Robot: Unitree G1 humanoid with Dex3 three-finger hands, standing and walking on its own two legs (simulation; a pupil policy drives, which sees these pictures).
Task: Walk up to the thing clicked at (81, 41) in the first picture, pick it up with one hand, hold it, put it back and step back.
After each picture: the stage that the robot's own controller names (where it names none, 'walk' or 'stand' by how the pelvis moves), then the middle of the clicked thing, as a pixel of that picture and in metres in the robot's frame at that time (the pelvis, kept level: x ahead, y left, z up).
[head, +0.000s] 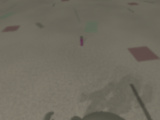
stand; (81, 41) +1.73 +0.25 -0.65
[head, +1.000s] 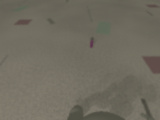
walk; (91, 42) +1.61 +0.09 -0.64
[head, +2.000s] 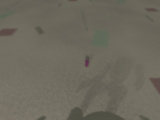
walk; (87, 61) +1.03 +0.11 -0.63
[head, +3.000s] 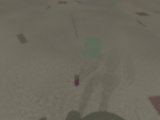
walk; (76, 80) +0.64 +0.17 -0.63
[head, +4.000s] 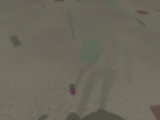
stand; (72, 89) +0.48 +0.20 -0.64
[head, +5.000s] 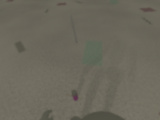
stand; (74, 95) +0.41 +0.21 -0.65
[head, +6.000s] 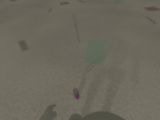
stand; (76, 94) +0.43 +0.19 -0.64
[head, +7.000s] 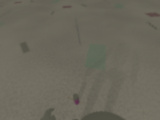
stand; (76, 99) +0.38 +0.18 -0.65
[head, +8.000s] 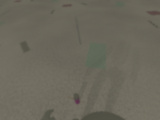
stand; (76, 99) +0.38 +0.19 -0.65
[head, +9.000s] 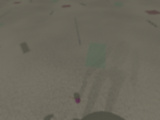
stand; (77, 98) +0.39 +0.19 -0.66
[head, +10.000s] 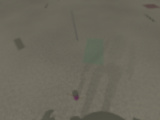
stand; (75, 95) +0.38 +0.19 -0.65
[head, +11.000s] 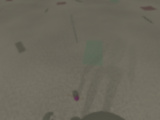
stand; (76, 96) +0.40 +0.20 -0.65
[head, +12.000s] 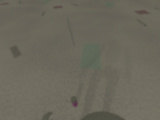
stand; (74, 102) +0.35 +0.20 -0.65
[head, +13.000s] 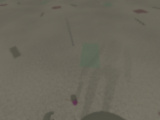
stand; (74, 100) +0.37 +0.21 -0.66
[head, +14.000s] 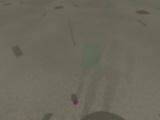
stand; (74, 99) +0.38 +0.21 -0.66
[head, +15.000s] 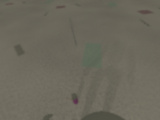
stand; (75, 99) +0.38 +0.21 -0.66
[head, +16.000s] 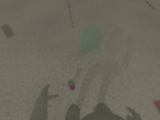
go down; (71, 85) +0.42 +0.20 -0.59
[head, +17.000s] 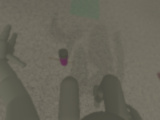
go down; (63, 58) +0.50 +0.19 -0.26
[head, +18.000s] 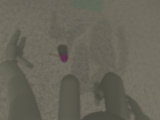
close in; (63, 54) +0.50 +0.18 -0.25
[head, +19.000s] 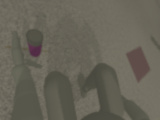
close in; (35, 46) +0.50 +0.22 -0.17
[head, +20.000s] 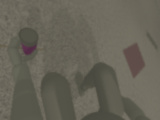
close; (29, 45) +0.49 +0.23 -0.18
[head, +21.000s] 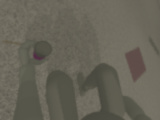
lift; (40, 53) +0.43 +0.21 -0.18
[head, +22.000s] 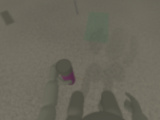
lift; (67, 74) +0.32 +0.16 +0.02
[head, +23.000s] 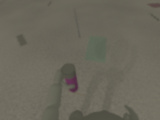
hold; (71, 80) +0.29 +0.14 +0.04
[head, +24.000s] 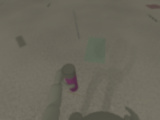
hold; (71, 79) +0.30 +0.14 +0.03
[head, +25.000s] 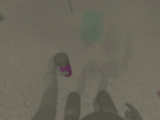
crouch; (65, 67) +0.39 +0.17 -0.03
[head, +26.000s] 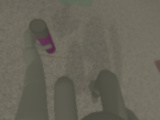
lower; (46, 40) +0.53 +0.20 -0.04
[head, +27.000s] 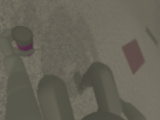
lower; (25, 44) +0.50 +0.23 -0.16
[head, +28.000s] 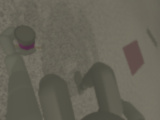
lower; (27, 43) +0.49 +0.23 -0.18
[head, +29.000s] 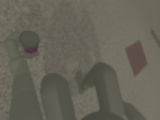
lower; (30, 47) +0.47 +0.22 -0.19
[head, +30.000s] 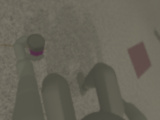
lower; (36, 50) +0.46 +0.20 -0.18
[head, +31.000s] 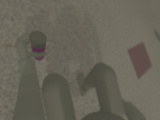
open; (38, 48) +0.47 +0.19 -0.19
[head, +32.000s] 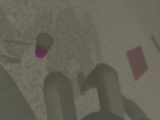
stand; (42, 48) +0.46 +0.19 -0.19
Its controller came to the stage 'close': yes
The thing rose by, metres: 0.69
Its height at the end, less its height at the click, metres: +0.00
